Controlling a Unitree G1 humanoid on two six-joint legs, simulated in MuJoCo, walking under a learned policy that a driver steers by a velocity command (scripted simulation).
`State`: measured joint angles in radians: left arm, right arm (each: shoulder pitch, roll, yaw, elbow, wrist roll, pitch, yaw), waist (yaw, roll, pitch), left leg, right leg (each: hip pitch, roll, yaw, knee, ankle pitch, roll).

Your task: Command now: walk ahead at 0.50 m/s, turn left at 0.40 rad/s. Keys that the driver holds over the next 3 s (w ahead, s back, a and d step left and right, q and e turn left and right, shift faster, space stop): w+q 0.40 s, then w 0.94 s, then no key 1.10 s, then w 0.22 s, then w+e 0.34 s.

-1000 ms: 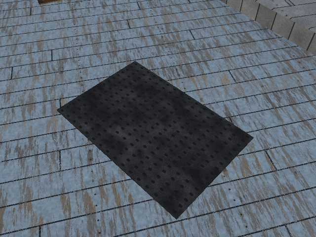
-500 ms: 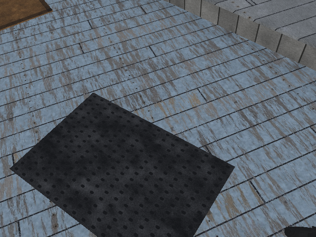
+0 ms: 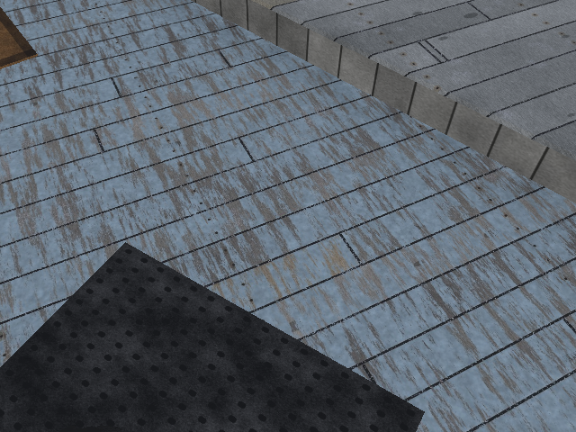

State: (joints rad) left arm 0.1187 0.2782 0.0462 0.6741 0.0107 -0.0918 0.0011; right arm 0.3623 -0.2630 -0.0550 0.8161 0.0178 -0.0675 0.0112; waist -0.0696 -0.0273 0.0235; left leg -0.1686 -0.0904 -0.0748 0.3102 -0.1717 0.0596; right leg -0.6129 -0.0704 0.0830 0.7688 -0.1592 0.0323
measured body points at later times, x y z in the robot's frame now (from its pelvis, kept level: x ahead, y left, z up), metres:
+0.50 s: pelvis +0.26 -0.03 +0.00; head +0.28 -0.03 +0.45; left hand +0.21 +0.26 -0.12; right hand +0.51 -0.23 -0.09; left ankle +0.34 +0.16 -0.68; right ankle +0.23 -0.15 -0.75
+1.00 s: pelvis +0.49 +0.10 +0.00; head +0.51 +0.12 +0.45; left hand +0.56 +0.41 -0.10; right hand +0.64 -0.14 -0.12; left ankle +0.43 +0.18 -0.75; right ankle +0.70 -0.01 -0.68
